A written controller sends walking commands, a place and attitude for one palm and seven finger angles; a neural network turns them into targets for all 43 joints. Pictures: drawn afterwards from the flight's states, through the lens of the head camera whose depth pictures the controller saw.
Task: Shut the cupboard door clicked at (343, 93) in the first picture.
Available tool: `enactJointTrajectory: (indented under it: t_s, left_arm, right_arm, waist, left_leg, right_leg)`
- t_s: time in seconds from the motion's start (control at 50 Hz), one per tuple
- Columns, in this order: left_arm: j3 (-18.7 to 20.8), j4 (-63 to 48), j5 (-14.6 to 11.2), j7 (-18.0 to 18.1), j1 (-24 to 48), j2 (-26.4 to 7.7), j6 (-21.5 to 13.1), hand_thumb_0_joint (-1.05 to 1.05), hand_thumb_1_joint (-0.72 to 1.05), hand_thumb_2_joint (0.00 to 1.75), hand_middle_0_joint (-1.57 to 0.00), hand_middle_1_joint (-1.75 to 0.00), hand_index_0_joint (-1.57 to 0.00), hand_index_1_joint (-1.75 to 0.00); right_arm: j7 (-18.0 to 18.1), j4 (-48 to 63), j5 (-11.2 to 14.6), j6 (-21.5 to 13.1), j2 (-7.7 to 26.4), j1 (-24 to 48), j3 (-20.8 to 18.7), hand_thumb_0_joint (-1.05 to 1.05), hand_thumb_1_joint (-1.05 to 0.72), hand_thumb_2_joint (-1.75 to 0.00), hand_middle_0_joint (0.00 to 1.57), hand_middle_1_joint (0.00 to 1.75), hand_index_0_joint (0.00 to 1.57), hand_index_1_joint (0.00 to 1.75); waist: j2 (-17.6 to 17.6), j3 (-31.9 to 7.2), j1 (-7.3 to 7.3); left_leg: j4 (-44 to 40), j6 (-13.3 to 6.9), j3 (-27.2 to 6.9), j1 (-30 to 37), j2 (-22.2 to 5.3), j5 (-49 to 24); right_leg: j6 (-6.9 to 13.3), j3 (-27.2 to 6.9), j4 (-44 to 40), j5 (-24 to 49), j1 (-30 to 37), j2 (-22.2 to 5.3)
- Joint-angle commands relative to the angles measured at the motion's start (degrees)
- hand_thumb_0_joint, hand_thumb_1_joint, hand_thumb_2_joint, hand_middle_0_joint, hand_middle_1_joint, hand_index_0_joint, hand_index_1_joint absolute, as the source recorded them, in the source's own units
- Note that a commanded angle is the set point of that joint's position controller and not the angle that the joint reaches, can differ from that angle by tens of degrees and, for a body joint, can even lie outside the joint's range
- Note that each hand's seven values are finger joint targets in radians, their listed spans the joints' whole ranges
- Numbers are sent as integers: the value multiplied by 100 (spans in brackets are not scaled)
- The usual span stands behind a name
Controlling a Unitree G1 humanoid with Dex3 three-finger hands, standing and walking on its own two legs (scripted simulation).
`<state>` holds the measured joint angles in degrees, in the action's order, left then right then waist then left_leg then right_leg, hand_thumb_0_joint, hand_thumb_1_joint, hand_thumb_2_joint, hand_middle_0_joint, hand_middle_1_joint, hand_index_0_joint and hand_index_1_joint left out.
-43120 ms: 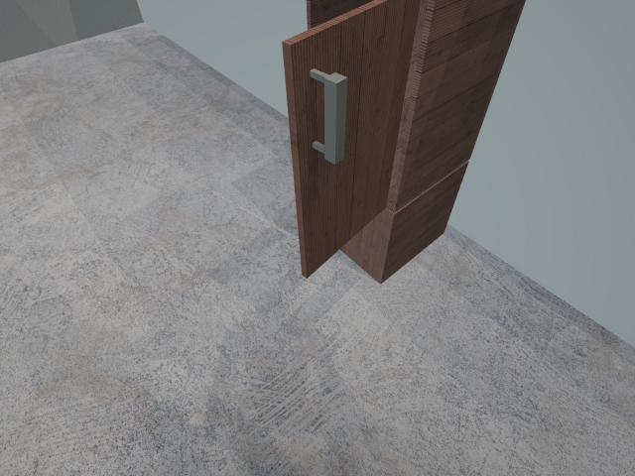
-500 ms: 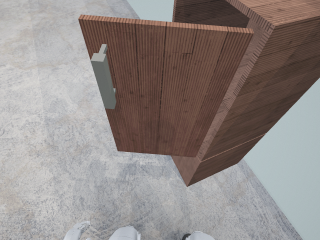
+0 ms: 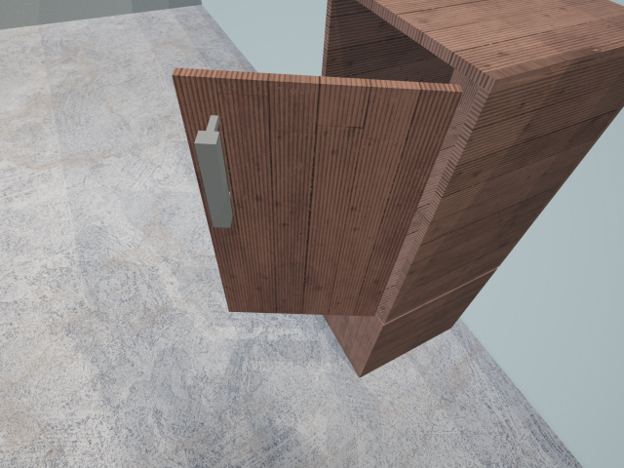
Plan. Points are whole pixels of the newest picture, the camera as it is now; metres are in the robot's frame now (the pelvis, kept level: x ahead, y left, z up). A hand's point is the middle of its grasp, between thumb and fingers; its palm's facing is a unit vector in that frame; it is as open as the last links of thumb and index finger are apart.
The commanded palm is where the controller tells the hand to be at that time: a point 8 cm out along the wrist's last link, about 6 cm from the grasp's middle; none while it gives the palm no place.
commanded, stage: come to a stop and stand still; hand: left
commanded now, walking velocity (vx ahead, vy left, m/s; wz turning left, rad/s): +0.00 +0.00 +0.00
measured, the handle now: (218, 173) +0.47 +0.15 +0.11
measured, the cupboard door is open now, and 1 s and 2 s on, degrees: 62 62 62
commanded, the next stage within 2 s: look again from close up in 0.60 s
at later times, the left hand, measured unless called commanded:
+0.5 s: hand out of the picture -0.02 +0.10 -0.18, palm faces +0.05 -0.99 -0.16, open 7.3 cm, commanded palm none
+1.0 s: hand out of the picture +0.02 +0.15 -0.18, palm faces +0.04 -0.97 -0.22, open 7.4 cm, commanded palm none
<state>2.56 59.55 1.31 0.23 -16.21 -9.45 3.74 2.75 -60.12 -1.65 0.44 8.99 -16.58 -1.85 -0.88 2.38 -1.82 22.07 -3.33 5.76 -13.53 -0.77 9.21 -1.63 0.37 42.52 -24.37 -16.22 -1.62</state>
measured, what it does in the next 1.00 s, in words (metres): steps on the spot: right foot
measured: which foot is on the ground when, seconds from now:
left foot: down 0.00-1.00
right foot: up 0.00-0.08, down 0.10-1.00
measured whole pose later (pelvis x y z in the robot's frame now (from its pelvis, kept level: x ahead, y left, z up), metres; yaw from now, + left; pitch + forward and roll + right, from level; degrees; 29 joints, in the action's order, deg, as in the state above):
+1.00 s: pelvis +0.01 -0.03 -0.01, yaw +1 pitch -1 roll +0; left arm -0.1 61.0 1.2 2.4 -17.4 -8.8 -1.2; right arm 1.4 -60.1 -0.9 -0.6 10.1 -16.0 -0.4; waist 1.6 0.9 -0.5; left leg 32.4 -0.9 3.4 -15.8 -1.2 15.3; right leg -0.9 2.5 30.5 -20.5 -8.6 -1.8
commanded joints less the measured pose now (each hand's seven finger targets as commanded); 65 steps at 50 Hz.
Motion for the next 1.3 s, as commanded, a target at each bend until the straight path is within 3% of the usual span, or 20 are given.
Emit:
enactJointTrajectory:
  t_s: [0.0,0.02,0.04,0.06,0.08,0.1,0.14,0.22,0.28,0.5,0.66,0.68,0.7,0.72,0.74,0.78,0.84,0.9,0.96,1.28]
  left_arm:
    - [19,-87,-39,66,-580,-148,-164,0,90,90,-20,-30,-20,-30]
    - [20,0,-34,87,-735,-168,-192,0,90,90,-20,-30,-20,-30]
    - [30,44,-19,128,-769,-305,-229,0,90,90,-20,-30,-20,-30]
    - [18,46,-23,176,-660,-529,-285,0,90,90,-20,-30,-20,-30]
    - [21,-13,-43,195,-441,-756,-310,0,90,90,-20,-30,-20,-30]
    - [3,-90,-56,197,-175,-813,-323,0,90,90,-20,-30,-20,-30]
    - [-57,-35,-83,197,-12,-577,-409,0,90,90,-20,-30,-20,-30]
    - [-129,76,-117,187,-215,-360,-427,0,90,90,-20,-30,-20,-30]
    - [-124,142,-108,192,-323,-371,-405,0,90,90,-20,-30,-20,-30]
    - [-125,244,-79,221,-668,-182,-480,0,90,90,-20,-30,-20,-30]
    - [-140,341,-46,234,-806,-119,-482,0,90,90,-20,-30,-20,-30]
    - [-148,486,58,420,-1110,-363,-671,0,90,90,-20,-30,-20,-30]
    - [-128,171,19,386,-740,-564,-716,0,90,90,-20,-30,-20,-30]
    - [-149,75,-7,328,-552,-510,-702,0,90,90,-20,-30,-20,-30]
    - [-155,66,-6,318,-466,-461,-701,0,90,90,-20,-30,-20,-30]
    - [-159,45,-18,304,-586,-378,-670,0,90,90,-20,-30,-20,-30]
    - [-193,53,-27,267,-604,-297,-569,0,90,90,-20,-30,-20,-30]
    - [-202,17,-26,244,-556,-376,-543,0,90,90,-20,-30,-20,-30]
    - [-195,-23,-18,235,-518,-429,-518,0,90,90,-20,-30,-20,-30]
    - [-192,-15,-47,216,-341,-788,-500,0,90,90,-20,-30,-20,-30]
  right_arm:
    - [-1,43,19,-21,892,-187,-194,0,-90,-90,20,30,20,30]
    - [-16,2,45,-9,822,-171,-185,0,-90,-90,20,30,20,30]
    - [-40,-51,77,-1,613,-246,-160,0,-90,-90,20,30,20,30]
    - [-67,-47,111,29,300,-248,-73,0,-90,-90,20,30,20,30]
    - [-93,-19,94,51,112,-273,14,0,-90,-90,20,30,20,30]
    - [-125,-76,53,54,116,-374,25,0,-90,-90,20,30,20,30]
    - [-140,-286,19,54,100,-510,50,0,-90,-90,20,30,20,30]
    - [-122,-501,62,12,208,-748,59,0,-90,-90,20,30,20,30]
    - [-116,-530,77,26,162,-663,68,0,-90,-90,20,30,20,30]
    - [-76,-508,106,-34,133,-488,42,0,-90,-90,20,30,20,30]
    - [-62,-489,126,-32,144,-264,42,0,-90,-90,20,30,20,30]
    - [-131,-24,146,-201,405,340,63,0,-90,-90,20,30,20,30]
    - [-168,141,113,-157,114,-64,70,0,-90,-90,20,30,20,30]
    - [-166,54,94,-139,130,-133,54,0,-90,-90,20,30,20,30]
    - [-185,43,88,-157,202,-271,64,0,-90,-90,20,30,20,30]
    - [-175,94,79,-225,312,-422,95,0,-90,-90,20,30,20,30]
    - [-144,236,89,-209,469,-243,92,0,-90,-90,20,30,20,30]
    - [-151,268,86,-204,522,-171,113,0,-90,-90,20,30,20,30]
    - [-155,244,83,-217,552,-157,113,0,-90,-90,20,30,20,30]
    - [-145,30,107,-233,739,29,139,0,-90,-90,20,30,20,30]
  waist:
    - [856,-300,187]
    - [672,-237,269]
    - [336,-121,267]
    - [-380,135,238]
    - [-881,278,140]
    - [-748,338,45]
    - [-910,507,-2]
    - [-240,455,40]
    - [62,678,96]
    - [-9,137,134]
    - [43,360,155]
    - [36,297,365]
    - [38,-59,-68]
    - [375,-34,-48]
    - [282,-49,-106]
    - [582,-307,0]
    - [271,74,108]
    - [-47,282,150]
    - [75,363,182]
    - [40,-105,222]
  left_leg:
    - [-775,-235,-1358,-89,-1232,448]
    - [-642,-49,-1173,-349,-1006,744]
    - [-331,165,-907,-722,-716,1008]
    - [156,362,-565,-1015,-332,1194]
    - [473,443,-303,-798,-191,1226]
    - [608,426,-312,-339,-230,955]
    - [606,403,-366,54,-290,279]
    - [128,403,-524,198,-431,17]
    - [17,394,-544,-11,-414,127]
    - [102,355,-551,350,-489,-448]
    - [23,340,-569,397,-506,-434]
    - [1332,414,-506,-62,-505,-692]
    - [1138,338,-539,-119,-316,623]
    - [934,322,-505,25,-295,614]
    - [859,305,-573,-13,-357,210]
    - [706,204,-733,89,-474,-430]
    - [455,123,-862,-209,-507,-31]
    - [322,115,-855,-264,-457,22]
    - [156,89,-867,-258,-468,42]
    - [216,112,-697,292,-478,-862]
  right_leg:
    - [90,307,-1441,653,731,64]
    - [103,341,-2020,1076,1110,48]
    - [190,17,-2359,1139,1408,-217]
    - [448,-786,-2761,547,1160,-829]
    - [699,-1213,-3225,-273,466,-1362]
    - [810,-1226,-3337,-717,-143,-1473]
    - [685,-830,-3088,82,-422,-936]
    - [424,-426,-2653,480,-159,-504]
    - [386,-417,-2639,494,-72,-452]
    - [355,-330,-2412,1565,318,-426]
    - [312,-301,-2442,1597,222,-408]
    - [199,-705,-2451,4003,264,-734]
    - [435,-674,-2315,3108,386,-954]
    - [549,-602,-2252,2072,212,-828]
    - [568,-423,-2159,1481,132,-595]
    - [516,-200,-1822,1535,386,-373]
    - [442,-154,-1818,842,231,-246]
    - [413,-167,-1839,825,167,-279]
    - [377,-132,-1841,814,177,-277]
    - [286,-163,-1881,1786,525,-442]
